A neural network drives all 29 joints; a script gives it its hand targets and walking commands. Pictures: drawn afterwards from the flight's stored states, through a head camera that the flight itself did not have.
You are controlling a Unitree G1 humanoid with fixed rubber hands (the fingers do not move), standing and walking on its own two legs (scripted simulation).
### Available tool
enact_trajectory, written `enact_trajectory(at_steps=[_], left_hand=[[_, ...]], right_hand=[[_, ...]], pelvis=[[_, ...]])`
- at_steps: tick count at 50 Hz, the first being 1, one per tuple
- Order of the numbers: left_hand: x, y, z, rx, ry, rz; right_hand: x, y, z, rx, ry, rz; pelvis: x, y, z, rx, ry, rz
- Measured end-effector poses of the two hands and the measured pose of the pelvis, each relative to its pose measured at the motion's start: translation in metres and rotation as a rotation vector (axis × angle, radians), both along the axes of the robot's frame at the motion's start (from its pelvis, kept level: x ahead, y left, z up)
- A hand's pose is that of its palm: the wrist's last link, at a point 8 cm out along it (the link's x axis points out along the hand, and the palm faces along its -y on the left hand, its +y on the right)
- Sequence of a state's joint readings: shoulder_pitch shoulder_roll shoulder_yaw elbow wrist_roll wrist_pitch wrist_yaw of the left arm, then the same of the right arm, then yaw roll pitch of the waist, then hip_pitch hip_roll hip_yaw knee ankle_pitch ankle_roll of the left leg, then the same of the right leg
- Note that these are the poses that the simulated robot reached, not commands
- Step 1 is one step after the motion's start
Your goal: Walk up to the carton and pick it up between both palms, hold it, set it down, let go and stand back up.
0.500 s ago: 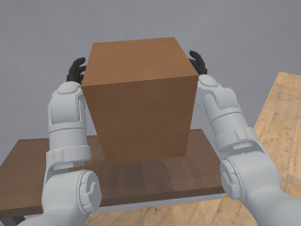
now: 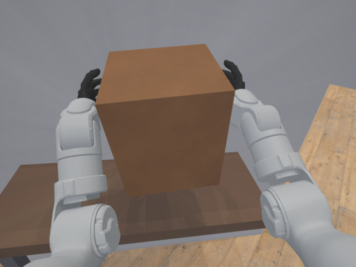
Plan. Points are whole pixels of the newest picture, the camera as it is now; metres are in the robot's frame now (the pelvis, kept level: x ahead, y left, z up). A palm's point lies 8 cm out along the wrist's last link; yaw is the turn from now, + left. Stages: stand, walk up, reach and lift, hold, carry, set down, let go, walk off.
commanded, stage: hold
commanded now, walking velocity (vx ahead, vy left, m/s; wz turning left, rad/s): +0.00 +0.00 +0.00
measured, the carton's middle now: (166, 120) +0.37 +0.00 +0.23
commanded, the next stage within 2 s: none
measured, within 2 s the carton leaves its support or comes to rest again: neither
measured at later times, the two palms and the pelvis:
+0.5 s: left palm (87, 104) +0.37 +0.15 +0.28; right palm (233, 94) +0.36 -0.15 +0.29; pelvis +0.00 +0.00 +0.00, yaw +0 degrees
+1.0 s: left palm (87, 103) +0.37 +0.15 +0.28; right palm (233, 93) +0.37 -0.15 +0.30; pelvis +0.00 +0.00 +0.00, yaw +0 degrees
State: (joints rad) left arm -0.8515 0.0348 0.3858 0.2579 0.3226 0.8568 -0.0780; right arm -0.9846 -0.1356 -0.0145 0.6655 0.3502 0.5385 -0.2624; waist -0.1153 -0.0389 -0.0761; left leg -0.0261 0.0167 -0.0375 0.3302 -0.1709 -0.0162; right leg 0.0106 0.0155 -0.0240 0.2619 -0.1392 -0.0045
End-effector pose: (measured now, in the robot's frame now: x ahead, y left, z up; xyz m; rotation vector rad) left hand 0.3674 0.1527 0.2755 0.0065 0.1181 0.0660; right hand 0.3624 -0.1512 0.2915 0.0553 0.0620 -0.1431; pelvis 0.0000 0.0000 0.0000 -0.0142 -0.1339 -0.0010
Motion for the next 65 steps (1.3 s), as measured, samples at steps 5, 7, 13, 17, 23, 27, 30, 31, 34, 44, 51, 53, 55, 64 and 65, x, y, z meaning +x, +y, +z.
enact_trajectory(at_steps=[5, 7, 13, 17, 23, 27, 30, 31, 34, 44, 51, 53, 55, 64, 65], left_hand=[[-0.0002, -0.0004, 0.0024, 0.001, -0.001, -0.001], [0.0000, -0.0004, 0.0033, 0.002, 0.000, 0.000], [0.0002, 0.0002, 0.0051, 0.005, 0.002, 0.003], [0.0009, 0.0008, 0.0040, 0.005, 0.005, 0.002], [0.0019, 0.0013, 0.0014, 0.001, 0.008, 0.001], [0.0017, 0.0012, 0.0031, 0.003, -0.001, 0.001], [0.0015, 0.0008, 0.0037, 0.002, -0.002, 0.000], [0.0014, 0.0007, 0.0035, 0.002, -0.001, 0.000], [0.0011, 0.0006, 0.0031, 0.002, 0.000, 0.000], [0.0012, 0.0019, 0.0034, 0.003, 0.002, 0.006], [0.0028, 0.0014, 0.0025, -0.001, 0.007, 0.005], [0.0031, 0.0012, 0.0026, 0.000, 0.005, 0.005], [0.0031, 0.0009, 0.0033, 0.003, 0.001, 0.004], [0.0028, -0.0019, 0.0028, 0.006, 0.005, 0.001], [0.0025, -0.0019, 0.0029, 0.005, 0.004, 0.002]], right_hand=[[-0.0007, -0.0005, 0.0009, 0.002, -0.001, -0.002], [-0.0004, -0.0004, 0.0013, 0.004, 0.001, -0.001], [0.0006, 0.0001, 0.0023, -0.006, 0.003, 0.002], [0.0014, 0.0008, 0.0027, -0.012, 0.006, 0.002], [0.0022, 0.0013, 0.0021, -0.015, 0.010, 0.001], [0.0019, 0.0013, 0.0034, -0.011, 0.001, 0.001], [0.0014, 0.0008, 0.0036, -0.012, 0.001, 0.000], [0.0013, 0.0007, 0.0035, -0.013, 0.002, 0.000], [0.0009, 0.0007, 0.0035, -0.012, 0.003, 0.000], [0.0027, 0.0020, 0.0036, -0.008, 0.005, 0.005], [0.0041, 0.0015, 0.0038, -0.009, 0.011, 0.004], [0.0045, 0.0014, 0.0041, -0.011, 0.009, 0.004], [0.0044, 0.0010, 0.0048, -0.011, 0.006, 0.004], [0.0032, -0.0019, 0.0022, -0.009, 0.010, 0.002], [0.0029, -0.0019, 0.0022, -0.010, 0.009, 0.002]], pelvis=[[-0.0006, 0.0006, 0.0000, 0.001, -0.001, -0.002], [-0.0007, 0.0006, 0.0000, 0.001, -0.001, -0.003], [-0.0009, 0.0003, 0.0001, 0.001, 0.000, -0.002], [-0.0010, -0.0002, 0.0002, 0.002, 0.001, -0.001], [-0.0009, -0.0007, 0.0002, 0.001, 0.005, 0.001], [-0.0005, -0.0006, 0.0001, 0.000, 0.007, 0.002], [-0.0001, -0.0002, 0.0001, 0.000, 0.004, 0.002], [0.0000, -0.0001, 0.0001, 0.000, 0.003, 0.001], [0.0001, 0.0003, 0.0001, 0.001, 0.003, 0.001], [0.0004, 0.0004, 0.0001, 0.000, 0.007, 0.003], [0.0011, -0.0007, 0.0001, 0.001, 0.010, 0.003], [0.0014, -0.0010, 0.0002, 0.001, 0.011, 0.004], [0.0020, -0.0011, 0.0002, 0.000, 0.012, 0.005], [0.0027, -0.0009, 0.0001, 0.000, 0.004, 0.003], [0.0027, -0.0009, 0.0001, 0.000, 0.004, 0.003]])
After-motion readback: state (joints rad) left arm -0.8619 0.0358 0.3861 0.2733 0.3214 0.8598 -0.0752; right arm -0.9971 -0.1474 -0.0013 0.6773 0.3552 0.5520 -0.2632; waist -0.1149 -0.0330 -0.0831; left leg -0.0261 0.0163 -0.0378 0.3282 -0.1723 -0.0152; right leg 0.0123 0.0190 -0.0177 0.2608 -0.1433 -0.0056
